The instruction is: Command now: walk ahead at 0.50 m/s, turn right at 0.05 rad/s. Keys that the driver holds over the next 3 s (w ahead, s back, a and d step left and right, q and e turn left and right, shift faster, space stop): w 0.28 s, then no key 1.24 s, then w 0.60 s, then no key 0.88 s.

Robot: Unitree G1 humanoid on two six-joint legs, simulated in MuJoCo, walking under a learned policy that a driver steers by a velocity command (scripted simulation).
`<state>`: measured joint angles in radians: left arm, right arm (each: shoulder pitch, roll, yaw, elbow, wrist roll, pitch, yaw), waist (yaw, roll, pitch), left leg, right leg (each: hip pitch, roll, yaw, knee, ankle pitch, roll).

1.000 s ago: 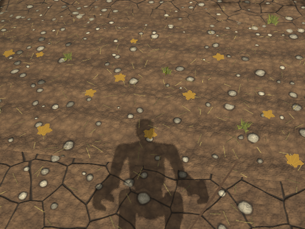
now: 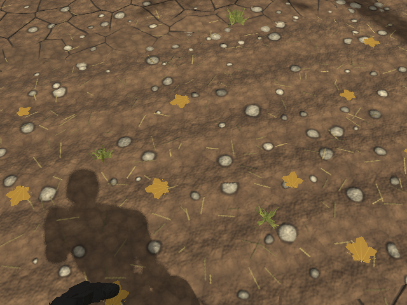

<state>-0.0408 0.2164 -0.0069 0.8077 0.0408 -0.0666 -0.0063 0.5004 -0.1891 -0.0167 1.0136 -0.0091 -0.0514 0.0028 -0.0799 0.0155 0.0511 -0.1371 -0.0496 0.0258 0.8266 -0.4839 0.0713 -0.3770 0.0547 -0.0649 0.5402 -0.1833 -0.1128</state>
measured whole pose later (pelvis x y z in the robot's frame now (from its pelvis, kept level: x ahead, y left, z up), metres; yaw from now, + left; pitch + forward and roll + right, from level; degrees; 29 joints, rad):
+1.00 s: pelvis +0.27 +0.05 +0.02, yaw +0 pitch -2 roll +0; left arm 0.28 0.14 -0.01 1.13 0.01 -0.01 0.04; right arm 0.29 -0.17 0.00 1.06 -0.01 0.00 -0.02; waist -0.02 0.02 0.01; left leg -0.23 -0.03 0.07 0.39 -0.13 0.06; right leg -0.16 0.01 0.00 0.41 -0.22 0.00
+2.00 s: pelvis +0.41 +0.08 +0.01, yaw +0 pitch +0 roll +0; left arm 0.35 0.19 0.06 1.08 0.03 -0.06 -0.01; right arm 0.39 -0.17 -0.05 1.06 -0.02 -0.08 0.00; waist -0.01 -0.03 -0.01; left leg -0.13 -0.05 0.08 0.42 -0.30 0.08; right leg -0.37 -0.02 -0.02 1.04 -0.33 -0.09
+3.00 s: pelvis +0.67 +0.09 +0.02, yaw +0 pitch -1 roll +0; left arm 0.30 0.13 0.00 1.11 0.01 -0.02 0.03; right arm 0.33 -0.11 0.01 1.14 -0.01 -0.02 -0.04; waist 0.01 0.00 0.02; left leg -0.13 -0.01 0.03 0.39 -0.24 0.02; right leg -0.18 0.04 -0.08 0.38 -0.17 -0.07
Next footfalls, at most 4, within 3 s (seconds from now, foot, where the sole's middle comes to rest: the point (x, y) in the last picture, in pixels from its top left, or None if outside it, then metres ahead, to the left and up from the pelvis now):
0.44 left None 0.36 0.13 -0.76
0.82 right None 0.31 -0.07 -0.76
2.30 right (197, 227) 0.73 0.01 -0.76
2.68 left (143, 242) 0.69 0.20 -0.76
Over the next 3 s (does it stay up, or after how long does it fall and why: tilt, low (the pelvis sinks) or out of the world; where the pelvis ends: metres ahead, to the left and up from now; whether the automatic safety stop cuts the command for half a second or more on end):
stays up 0.67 0.09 0.02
